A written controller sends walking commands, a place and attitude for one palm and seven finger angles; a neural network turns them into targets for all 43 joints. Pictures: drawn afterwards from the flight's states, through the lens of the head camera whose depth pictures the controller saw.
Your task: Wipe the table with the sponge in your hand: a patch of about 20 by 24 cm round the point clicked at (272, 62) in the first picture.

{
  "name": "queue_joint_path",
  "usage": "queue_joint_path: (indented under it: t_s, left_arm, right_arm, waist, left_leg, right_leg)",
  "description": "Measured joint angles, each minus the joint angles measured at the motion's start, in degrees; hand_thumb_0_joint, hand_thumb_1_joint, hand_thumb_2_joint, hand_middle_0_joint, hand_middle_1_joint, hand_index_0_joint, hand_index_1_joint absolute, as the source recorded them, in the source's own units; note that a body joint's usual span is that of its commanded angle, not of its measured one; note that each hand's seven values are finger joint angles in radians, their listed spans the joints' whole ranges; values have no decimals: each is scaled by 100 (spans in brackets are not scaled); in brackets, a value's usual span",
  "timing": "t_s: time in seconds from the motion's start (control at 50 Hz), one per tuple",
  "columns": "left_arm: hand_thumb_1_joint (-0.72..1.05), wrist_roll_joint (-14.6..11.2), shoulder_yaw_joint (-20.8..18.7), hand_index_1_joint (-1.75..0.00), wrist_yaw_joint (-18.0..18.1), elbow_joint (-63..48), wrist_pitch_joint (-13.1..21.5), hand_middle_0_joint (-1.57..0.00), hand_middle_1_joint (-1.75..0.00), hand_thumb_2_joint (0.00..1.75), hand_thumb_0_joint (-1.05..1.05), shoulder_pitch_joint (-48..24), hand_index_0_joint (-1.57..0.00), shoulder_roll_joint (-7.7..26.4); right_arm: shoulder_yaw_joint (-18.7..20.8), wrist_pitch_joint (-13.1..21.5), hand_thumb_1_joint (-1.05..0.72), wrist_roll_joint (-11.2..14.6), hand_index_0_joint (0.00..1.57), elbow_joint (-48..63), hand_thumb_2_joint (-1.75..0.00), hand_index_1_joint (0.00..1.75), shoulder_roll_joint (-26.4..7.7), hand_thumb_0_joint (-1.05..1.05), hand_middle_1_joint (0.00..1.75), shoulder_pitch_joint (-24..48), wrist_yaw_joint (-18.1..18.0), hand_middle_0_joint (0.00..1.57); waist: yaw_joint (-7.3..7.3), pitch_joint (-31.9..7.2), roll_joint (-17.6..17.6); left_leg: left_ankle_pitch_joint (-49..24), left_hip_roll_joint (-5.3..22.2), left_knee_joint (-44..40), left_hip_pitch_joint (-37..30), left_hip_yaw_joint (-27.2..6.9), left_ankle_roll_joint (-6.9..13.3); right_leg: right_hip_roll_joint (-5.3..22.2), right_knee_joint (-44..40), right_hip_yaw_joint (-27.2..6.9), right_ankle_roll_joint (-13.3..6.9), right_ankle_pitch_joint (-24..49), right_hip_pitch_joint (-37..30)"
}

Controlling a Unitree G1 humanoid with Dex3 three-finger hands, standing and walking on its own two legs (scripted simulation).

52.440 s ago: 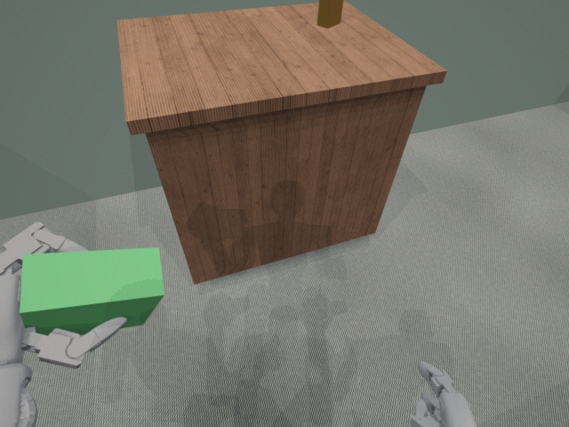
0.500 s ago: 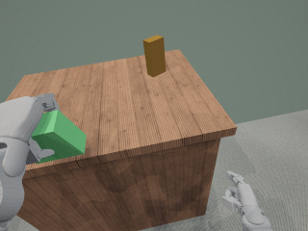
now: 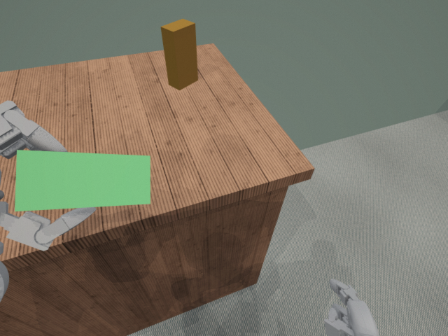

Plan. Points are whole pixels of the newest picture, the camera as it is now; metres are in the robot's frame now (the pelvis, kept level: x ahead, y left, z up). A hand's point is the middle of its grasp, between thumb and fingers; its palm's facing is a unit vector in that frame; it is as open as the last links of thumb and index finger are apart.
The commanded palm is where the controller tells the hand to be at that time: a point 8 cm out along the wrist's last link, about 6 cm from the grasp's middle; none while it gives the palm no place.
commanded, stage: step back with the hand held close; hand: left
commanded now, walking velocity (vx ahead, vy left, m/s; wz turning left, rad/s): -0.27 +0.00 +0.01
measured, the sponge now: (100, 181) +0.24 +0.17 +0.23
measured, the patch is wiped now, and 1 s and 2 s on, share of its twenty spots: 1.00 1.00 1.00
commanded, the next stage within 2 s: stop stepping back and stand still in 1.26 s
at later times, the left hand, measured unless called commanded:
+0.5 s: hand out of the picture +0.15 +0.25 +0.28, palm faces +0.54 -0.76 -0.36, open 9.6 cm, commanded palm +0.10 +0.30 +0.28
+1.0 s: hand out of the picture +0.11 +0.24 +0.28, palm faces +0.48 -0.82 -0.32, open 9.6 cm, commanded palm +0.04 +0.29 +0.28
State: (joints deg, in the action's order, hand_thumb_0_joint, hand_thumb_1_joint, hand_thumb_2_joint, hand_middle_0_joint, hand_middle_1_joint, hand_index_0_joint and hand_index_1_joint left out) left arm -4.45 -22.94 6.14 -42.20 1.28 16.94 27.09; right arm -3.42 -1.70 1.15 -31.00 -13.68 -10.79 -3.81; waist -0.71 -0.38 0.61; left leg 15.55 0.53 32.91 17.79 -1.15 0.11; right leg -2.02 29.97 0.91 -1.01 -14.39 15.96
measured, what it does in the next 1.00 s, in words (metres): walks backwards: right foot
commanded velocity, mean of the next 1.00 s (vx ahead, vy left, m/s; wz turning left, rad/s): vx -0.34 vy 0.00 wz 0.01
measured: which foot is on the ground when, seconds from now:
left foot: down 0.00-0.92, up 0.94-1.00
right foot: down 0.00-0.72, up 0.74-0.88, down 0.90-1.00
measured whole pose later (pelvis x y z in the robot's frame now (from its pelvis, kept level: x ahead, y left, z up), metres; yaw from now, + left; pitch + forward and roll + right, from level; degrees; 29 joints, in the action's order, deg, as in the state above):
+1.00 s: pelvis -0.12 +0.01 -0.01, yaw -1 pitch +2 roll -3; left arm -3.3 -27.2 8.1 -39.7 11.7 11.9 25.4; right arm -1.0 1.5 0.8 -36.8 -10.9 -9.7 -3.1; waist -0.2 -0.5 1.8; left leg 15.8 1.6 45.3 31.0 -2.2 -1.4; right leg -4.3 30.2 -1.8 -0.1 -16.5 15.8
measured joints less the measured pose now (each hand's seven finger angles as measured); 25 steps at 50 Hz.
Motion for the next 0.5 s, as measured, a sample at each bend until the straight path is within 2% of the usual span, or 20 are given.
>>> queue_joint_path:
  t_s: [0.06,0.14,0.24,0.3,0.36,0.5]
  left_arm:
    - [-50,-13,-349,-140,129,56,302,-79,-138,105,-1,-131,-82,148]
    - [-50,1,-751,-141,226,318,510,-79,-138,105,-1,-98,-82,305]
    - [-50,20,-838,-141,250,259,630,-79,-138,105,-1,394,-81,304]
    - [-50,66,-739,-141,237,34,718,-79,-138,105,-1,636,-82,268]
    - [-50,92,-684,-141,242,-131,853,-79,-138,105,-1,663,-82,269]
    - [-51,125,-680,-140,330,303,992,-80,-138,105,-1,-232,-82,54]
  right_arm:
    - [167,-105,-90,9,20,-197,-90,30,-40,1,30,-152,3,20]
    - [307,-164,-90,34,20,-358,-90,30,-78,1,30,-229,17,20]
    - [359,-45,-90,28,19,-347,-90,30,-54,1,30,-226,11,20]
    - [360,90,-90,-4,19,-323,-90,30,-20,1,30,-191,-11,20]
    - [352,232,-90,-25,19,-306,-90,30,25,1,30,-147,-40,20]
    - [265,416,-90,-8,20,-265,-90,30,103,1,30,0,-83,20]
  waist:
    - [146,46,-38]
    - [331,60,23]
    - [446,47,45]
    - [410,49,22]
    - [303,47,4]
    - [30,-24,114]
  left_leg:
    - [-30,-12,40,128,26,27]
    - [-81,23,96,311,36,40]
    - [-180,36,153,552,58,64]
    - [-242,16,201,688,49,88]
    - [-310,-15,235,779,27,111]
    - [-397,-30,337,862,-53,128]
  right_leg:
    - [13,34,-24,29,29,130]
    - [-20,-28,-35,46,155,266]
    - [-32,-42,-54,68,301,481]
    - [-12,-7,-43,86,364,604]
    - [18,32,-18,108,415,683]
    - [31,85,71,109,446,703]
